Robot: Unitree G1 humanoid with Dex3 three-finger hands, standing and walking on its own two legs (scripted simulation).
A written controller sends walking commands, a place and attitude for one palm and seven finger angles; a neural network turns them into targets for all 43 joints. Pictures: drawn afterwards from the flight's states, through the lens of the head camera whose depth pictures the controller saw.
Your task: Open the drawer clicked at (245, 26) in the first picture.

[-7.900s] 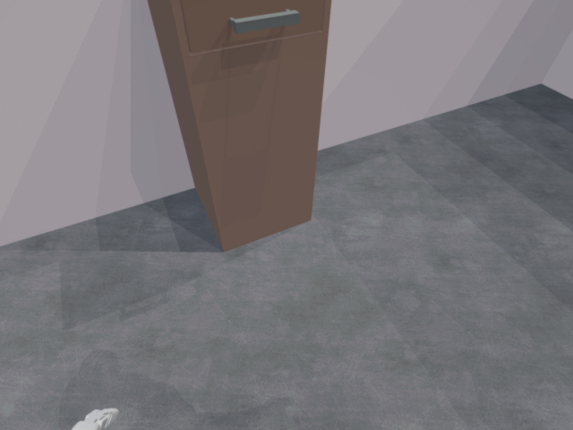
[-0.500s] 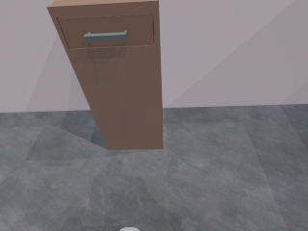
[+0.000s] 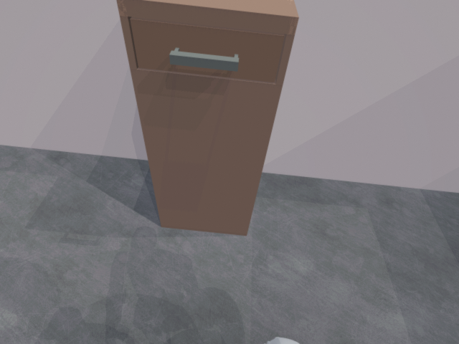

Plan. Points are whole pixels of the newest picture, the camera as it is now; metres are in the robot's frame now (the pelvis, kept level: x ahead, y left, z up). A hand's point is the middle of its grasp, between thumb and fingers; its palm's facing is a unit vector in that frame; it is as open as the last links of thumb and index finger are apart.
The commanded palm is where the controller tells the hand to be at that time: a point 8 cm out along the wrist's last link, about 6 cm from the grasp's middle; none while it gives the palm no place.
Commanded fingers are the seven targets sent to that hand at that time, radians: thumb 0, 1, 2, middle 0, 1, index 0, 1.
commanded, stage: take the last steps up to it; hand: left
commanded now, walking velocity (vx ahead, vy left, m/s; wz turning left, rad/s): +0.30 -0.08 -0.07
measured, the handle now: (205, 57) +0.75 +0.13 +0.14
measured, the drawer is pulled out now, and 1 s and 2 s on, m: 0.00 0.00 0.00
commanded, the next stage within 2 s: come to a stop and stand still in 0.44 s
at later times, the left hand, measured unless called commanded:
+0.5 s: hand (182, 298) +0.25 +0.11 -0.17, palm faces +0.01 -0.97 -0.23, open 7.2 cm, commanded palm none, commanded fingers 0.00 0.90 0.90 -0.20 -0.30 -0.20 -0.30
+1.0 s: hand (178, 312) +0.22 +0.12 -0.18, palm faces +0.01 -0.97 -0.22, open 7.4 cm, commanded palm none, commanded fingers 0.00 0.90 0.90 -0.20 -0.30 -0.20 -0.30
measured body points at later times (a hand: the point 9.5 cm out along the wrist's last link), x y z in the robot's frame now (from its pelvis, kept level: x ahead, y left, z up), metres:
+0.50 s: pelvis +0.16 -0.07 -0.01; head +0.17 -0.08 +0.44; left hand +0.25 +0.16 -0.15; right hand +0.13 -0.29 -0.18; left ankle +0.14 +0.07 -0.67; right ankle +0.22 -0.13 -0.75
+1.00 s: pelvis +0.21 -0.06 -0.01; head +0.24 -0.08 +0.43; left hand +0.22 +0.17 -0.16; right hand +0.28 -0.29 -0.17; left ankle +0.26 +0.06 -0.75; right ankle +0.22 -0.13 -0.75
